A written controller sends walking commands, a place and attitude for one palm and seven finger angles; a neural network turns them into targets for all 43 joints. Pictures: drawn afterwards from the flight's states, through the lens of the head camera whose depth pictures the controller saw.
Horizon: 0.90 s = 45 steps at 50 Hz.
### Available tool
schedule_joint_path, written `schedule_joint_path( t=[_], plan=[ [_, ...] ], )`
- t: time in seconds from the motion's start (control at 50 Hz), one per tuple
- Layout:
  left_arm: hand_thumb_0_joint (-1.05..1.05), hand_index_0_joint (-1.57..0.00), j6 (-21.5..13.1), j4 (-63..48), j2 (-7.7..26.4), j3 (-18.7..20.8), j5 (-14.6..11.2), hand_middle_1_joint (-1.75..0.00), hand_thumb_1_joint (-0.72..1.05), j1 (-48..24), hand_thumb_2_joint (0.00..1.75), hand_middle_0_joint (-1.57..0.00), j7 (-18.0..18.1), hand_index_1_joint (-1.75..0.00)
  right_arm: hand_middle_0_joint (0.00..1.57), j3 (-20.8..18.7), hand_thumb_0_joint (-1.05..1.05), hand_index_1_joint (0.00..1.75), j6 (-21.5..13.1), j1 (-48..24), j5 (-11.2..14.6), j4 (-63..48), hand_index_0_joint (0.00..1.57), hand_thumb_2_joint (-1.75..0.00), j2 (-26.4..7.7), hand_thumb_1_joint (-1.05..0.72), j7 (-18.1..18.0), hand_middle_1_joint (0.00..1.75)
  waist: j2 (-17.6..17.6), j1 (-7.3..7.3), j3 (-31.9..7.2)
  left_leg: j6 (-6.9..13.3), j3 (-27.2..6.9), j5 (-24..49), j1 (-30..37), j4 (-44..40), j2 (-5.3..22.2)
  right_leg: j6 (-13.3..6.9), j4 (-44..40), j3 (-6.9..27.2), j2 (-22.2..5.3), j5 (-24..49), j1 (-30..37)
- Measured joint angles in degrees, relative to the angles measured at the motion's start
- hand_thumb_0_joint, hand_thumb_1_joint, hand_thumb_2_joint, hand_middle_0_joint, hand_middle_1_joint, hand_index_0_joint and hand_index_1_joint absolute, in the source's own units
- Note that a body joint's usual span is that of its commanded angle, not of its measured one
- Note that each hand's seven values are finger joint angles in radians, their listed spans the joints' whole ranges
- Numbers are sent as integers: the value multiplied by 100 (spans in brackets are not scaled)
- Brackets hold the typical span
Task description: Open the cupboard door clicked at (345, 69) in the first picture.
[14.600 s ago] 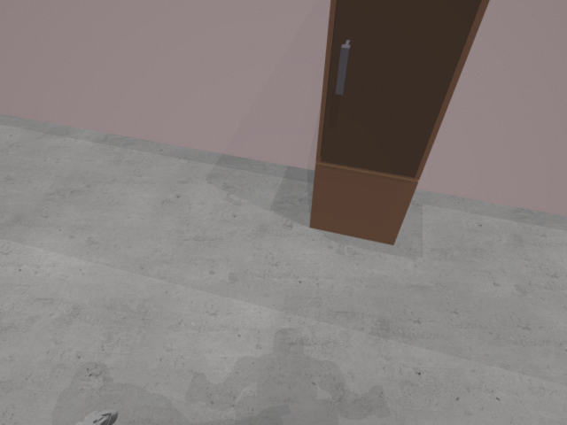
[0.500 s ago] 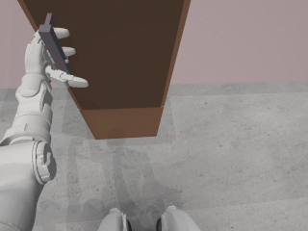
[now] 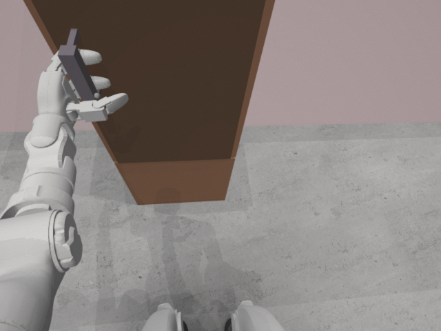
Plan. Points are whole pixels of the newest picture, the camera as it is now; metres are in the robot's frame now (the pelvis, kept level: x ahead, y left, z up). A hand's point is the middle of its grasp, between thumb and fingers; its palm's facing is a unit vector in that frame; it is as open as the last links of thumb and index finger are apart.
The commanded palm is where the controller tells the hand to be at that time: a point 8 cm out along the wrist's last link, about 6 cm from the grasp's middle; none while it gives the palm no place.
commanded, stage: close the thumb around the handle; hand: left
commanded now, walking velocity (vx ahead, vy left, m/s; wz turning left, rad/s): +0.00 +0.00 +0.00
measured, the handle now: (85, 74) +0.56 +0.20 +0.09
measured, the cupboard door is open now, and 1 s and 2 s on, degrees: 0 19 51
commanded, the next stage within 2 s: pull the door open along its arc in 0.32 s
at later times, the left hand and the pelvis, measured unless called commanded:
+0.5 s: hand (95, 98) +0.51 +0.18 +0.09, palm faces +0.00 -1.00 -0.02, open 5.8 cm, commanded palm +0.47 +0.22 +0.09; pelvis +0.00 +0.00 +0.00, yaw +0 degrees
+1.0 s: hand (110, 146) +0.41 +0.14 +0.09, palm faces +0.09 -0.99 +0.06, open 6.2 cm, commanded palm +0.34 +0.20 +0.09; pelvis +0.01 +0.00 +0.02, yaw -1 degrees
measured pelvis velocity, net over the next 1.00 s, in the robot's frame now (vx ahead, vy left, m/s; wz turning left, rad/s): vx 0.01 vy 0.00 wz -0.02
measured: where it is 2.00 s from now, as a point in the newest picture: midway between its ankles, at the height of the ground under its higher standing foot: outside the picture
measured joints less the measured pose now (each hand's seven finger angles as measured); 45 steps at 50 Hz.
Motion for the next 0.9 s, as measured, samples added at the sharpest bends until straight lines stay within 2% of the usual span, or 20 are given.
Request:
schedule_joint_path(
  t=[0.24,0.48,0.58,0.74,0.9],
  plan=[
    [0,-37,-8,-43,-63,-35,-32,-133,71,126,82,-38,-49,-133,20,4,1,30,40,-19,24,-9,20,-90,25,-90,-3,30,2,48,-15,13,4,-8,98,-29,-16,15,-32,8,-11,-6,101],
    [0,-35,-55,70,-50,-6,6,-135,71,0,81,-36,5,-135,20,4,1,30,3,-39,6,50,20,-90,2,-90,-20,30,14,30,-14,27,10,3,-17,47,-26,27,55,15,-24,-1,-20],
    [0,-35,-17,-137,-53,52,-43,-135,71,219,80,-36,-25,-135,20,-6,1,30,41,22,24,-37,20,-90,-3,-90,-25,30,19,22,-30,31,72,6,48,0,-8,31,32,80,-8,17,9],
    [0,-34,55,-1088,-401,-28,-299,-135,71,1244,74,-36,-76,-135,20,-45,1,30,165,104,119,-194,20,-90,25,-90,15,30,19,157,-138,29,201,10,459,-251,17,37,-175,218,27,50,346],
    [0,-33,246,-2651,-1018,-435,-596,-134,69,2682,72,-34,-40,-134,20,-94,1,30,143,-127,226,-453,20,-90,71,-90,40,30,-5,375,-201,15,272,39,1012,-558,-7,39,-425,297,19,70,850]
  ],
)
